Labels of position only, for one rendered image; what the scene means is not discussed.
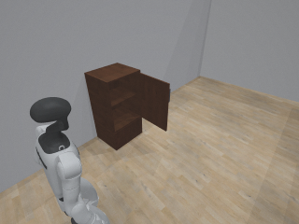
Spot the right robot upper arm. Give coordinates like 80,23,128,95
57,151,87,217

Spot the robot torso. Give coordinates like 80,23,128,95
36,132,83,215

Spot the left robot upper arm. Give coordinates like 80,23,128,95
34,124,50,166

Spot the cupboard door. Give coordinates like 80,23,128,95
139,73,170,131

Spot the robot head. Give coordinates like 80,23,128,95
30,97,72,154

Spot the right robot forearm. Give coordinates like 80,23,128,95
71,203,106,224

